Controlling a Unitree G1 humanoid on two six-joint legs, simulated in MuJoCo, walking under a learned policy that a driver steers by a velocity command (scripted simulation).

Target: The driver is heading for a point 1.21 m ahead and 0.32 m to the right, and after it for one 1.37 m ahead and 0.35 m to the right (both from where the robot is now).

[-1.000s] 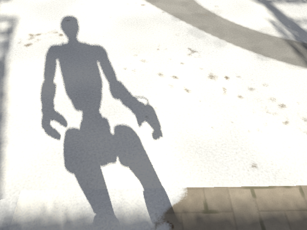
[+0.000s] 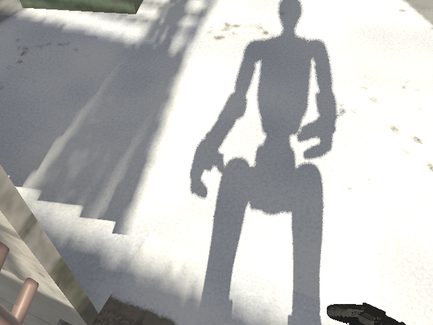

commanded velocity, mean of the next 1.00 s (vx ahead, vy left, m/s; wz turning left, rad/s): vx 0.03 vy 0.00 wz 0.01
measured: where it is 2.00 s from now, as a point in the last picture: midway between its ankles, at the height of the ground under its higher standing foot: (255, 320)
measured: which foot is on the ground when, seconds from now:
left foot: down 0.00-1.00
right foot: down 0.00-1.00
